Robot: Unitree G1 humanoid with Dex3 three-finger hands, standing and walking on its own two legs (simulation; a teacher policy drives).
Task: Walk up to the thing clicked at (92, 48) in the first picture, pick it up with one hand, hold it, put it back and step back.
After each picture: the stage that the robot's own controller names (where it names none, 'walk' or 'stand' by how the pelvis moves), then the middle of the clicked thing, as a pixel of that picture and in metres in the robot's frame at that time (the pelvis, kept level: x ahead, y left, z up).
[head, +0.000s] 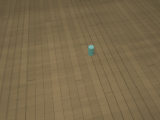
stand; (91, 50) +1.28 -0.08 -0.72
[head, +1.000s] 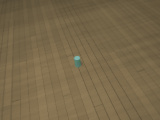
walk; (77, 61) +1.17 +0.16 -0.70
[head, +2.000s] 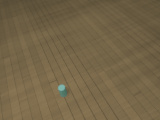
walk; (62, 90) +0.75 +0.28 -0.71
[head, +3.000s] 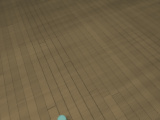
walk; out of the picture +0.46 +0.25 -0.71
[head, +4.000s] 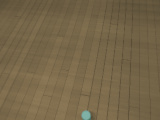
walk; (86, 117) +0.37 +0.06 -0.71
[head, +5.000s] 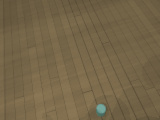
walk; (100, 110) +0.37 -0.08 -0.67
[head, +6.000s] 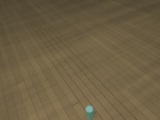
walk; (89, 112) +0.68 +0.07 -0.71
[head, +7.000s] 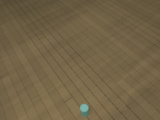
stand; (84, 110) +0.50 +0.07 -0.71
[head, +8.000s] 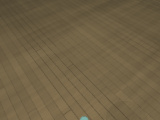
walk; out of the picture +0.47 +0.04 -0.71
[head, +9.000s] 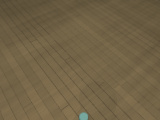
stand; (83, 119) +0.43 +0.00 -0.69
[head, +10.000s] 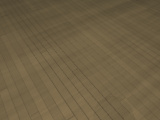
stand; out of the picture +0.43 -0.01 -0.72
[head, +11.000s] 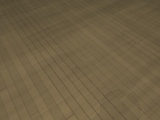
stand; out of the picture +0.42 +0.01 -0.73
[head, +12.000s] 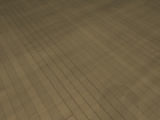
stand; out of the picture +0.41 +0.02 -0.73
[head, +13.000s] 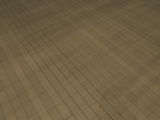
stand; out of the picture +0.41 +0.02 -0.73
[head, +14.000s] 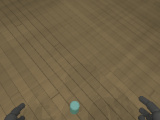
go down; (74, 107) +0.44 +0.00 -0.65
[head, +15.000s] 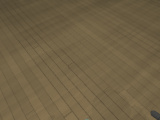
go down; out of the picture +0.42 +0.00 -0.66
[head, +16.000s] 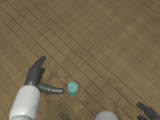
go down; (72, 89) +0.46 +0.00 -0.55
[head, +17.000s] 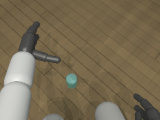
go down; (71, 81) +0.48 +0.00 -0.50
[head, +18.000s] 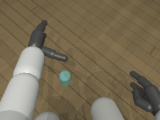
go down; (65, 78) +0.49 +0.00 -0.47
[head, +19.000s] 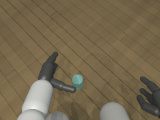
go down; (77, 82) +0.49 +0.00 -0.48
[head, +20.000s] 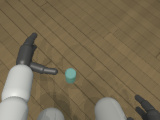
go down; (70, 76) +0.49 +0.00 -0.48
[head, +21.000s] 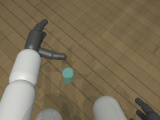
go down; (68, 75) +0.49 +0.00 -0.46
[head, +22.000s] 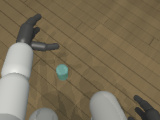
go down; (62, 72) +0.50 +0.00 -0.43
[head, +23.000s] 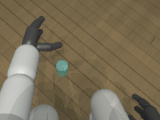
go down; (62, 68) +0.49 +0.00 -0.42
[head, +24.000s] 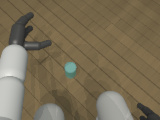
go down; (70, 70) +0.50 +0.00 -0.42
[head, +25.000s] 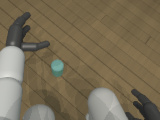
go down; (57, 68) +0.50 +0.00 -0.40
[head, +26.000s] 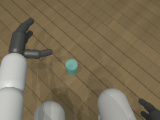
go down; (71, 67) +0.50 -0.01 -0.40
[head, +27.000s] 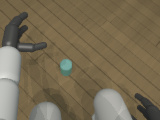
go down; (66, 68) +0.50 +0.00 -0.41
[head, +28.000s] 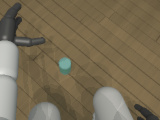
go down; (65, 66) +0.50 +0.00 -0.40
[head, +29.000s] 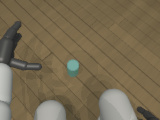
go down; (72, 68) +0.51 -0.01 -0.39
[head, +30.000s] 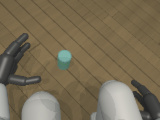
go down; (64, 60) +0.52 +0.01 -0.30
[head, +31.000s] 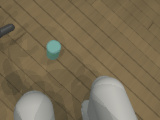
go down; (53, 50) +0.52 +0.02 -0.34
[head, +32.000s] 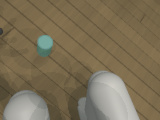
go down; (44, 46) +0.52 +0.04 -0.30
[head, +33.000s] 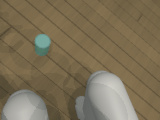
hold; (42, 45) +0.53 +0.05 -0.30
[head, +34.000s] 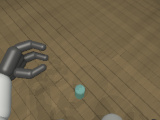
hold; (79, 92) +0.48 +0.00 -0.54
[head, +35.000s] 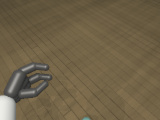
go down; out of the picture +0.43 +0.00 -0.68
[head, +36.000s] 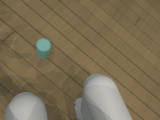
go down; (43, 49) +0.53 +0.03 -0.34
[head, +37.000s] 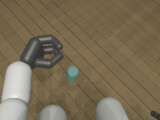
lower; (72, 74) +0.51 +0.00 -0.46
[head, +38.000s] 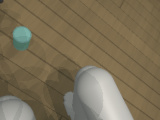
hold; (21, 39) +0.53 +0.05 -0.29
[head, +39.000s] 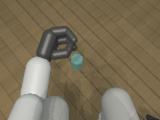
lower; (76, 62) +0.51 -0.01 -0.41
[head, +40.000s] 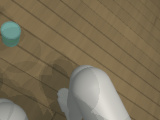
hold; (10, 35) +0.53 +0.06 -0.30
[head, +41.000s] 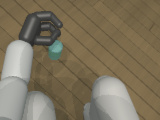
lower; (55, 50) +0.53 +0.02 -0.32
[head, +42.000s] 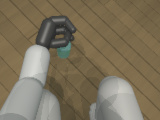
lower; (63, 49) +0.53 +0.00 -0.32
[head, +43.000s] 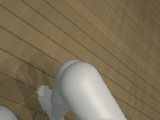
rest; out of the picture +0.54 +0.09 -0.29
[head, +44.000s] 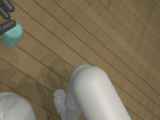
hold; (11, 34) +0.54 +0.08 -0.30
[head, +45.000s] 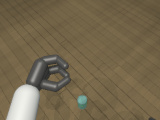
crouch; (82, 102) +0.48 +0.00 -0.59
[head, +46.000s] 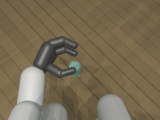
crouch; (74, 69) +0.50 +0.00 -0.46
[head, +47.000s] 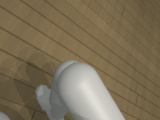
rest; out of the picture +0.54 +0.09 -0.29
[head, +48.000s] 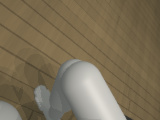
hold; out of the picture +0.54 +0.10 -0.28
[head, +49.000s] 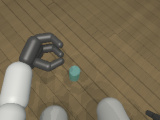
hold; (74, 74) +0.51 +0.00 -0.46
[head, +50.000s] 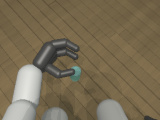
crouch; (75, 74) +0.50 -0.01 -0.49
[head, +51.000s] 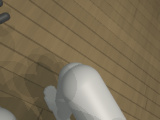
crouch; out of the picture +0.54 +0.08 -0.30
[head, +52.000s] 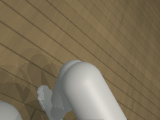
hold; out of the picture +0.55 +0.09 -0.29
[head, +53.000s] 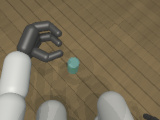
hold; (73, 66) +0.53 +0.00 -0.42
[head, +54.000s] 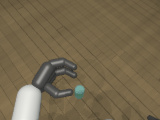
crouch; (79, 92) +0.48 -0.01 -0.58
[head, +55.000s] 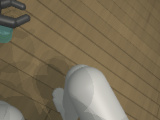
crouch; (3, 31) +0.55 +0.06 -0.30
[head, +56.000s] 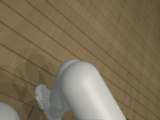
hold; out of the picture +0.56 +0.09 -0.29
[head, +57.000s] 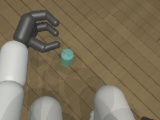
crouch; (66, 58) +0.53 +0.00 -0.39
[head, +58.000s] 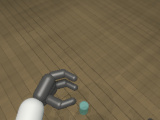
crouch; (83, 108) +0.48 -0.02 -0.64
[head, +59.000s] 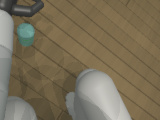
lower; (26, 35) +0.56 +0.03 -0.31
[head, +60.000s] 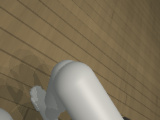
lower; out of the picture +0.56 +0.10 -0.29
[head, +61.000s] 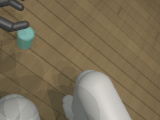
hold; (25, 38) +0.56 +0.07 -0.31
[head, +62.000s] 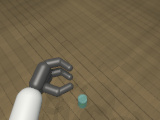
crouch; (82, 101) +0.49 -0.01 -0.60
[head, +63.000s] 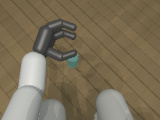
crouch; (72, 60) +0.53 -0.01 -0.43
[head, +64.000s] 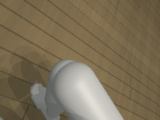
lower; out of the picture +0.56 +0.10 -0.29
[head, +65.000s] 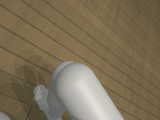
lower; out of the picture +0.57 +0.10 -0.29
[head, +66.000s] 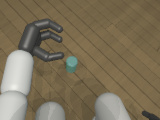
stand; (71, 64) +0.54 -0.01 -0.44
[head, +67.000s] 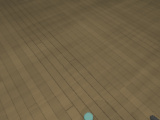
stand; (88, 119) +0.47 -0.04 -0.66
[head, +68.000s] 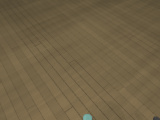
stand; out of the picture +0.46 -0.02 -0.66
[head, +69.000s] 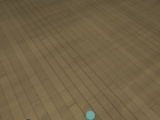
stand; (89, 117) +0.46 -0.03 -0.67
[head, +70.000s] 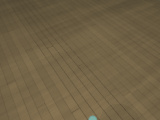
stand; out of the picture +0.48 -0.03 -0.72
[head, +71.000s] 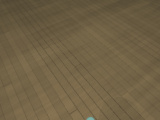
stand; out of the picture +0.46 -0.01 -0.73
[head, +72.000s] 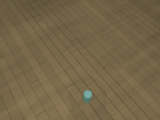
walk; (87, 96) +0.53 -0.06 -0.70
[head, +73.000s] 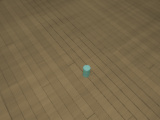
walk; (86, 71) +0.84 -0.08 -0.71
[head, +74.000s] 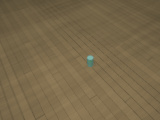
stand; (90, 61) +1.12 -0.01 -0.71
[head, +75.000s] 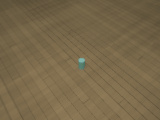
stand; (81, 63) +1.06 +0.00 -0.72
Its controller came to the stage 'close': yes
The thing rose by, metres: 0.00
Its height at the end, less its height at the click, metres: +0.00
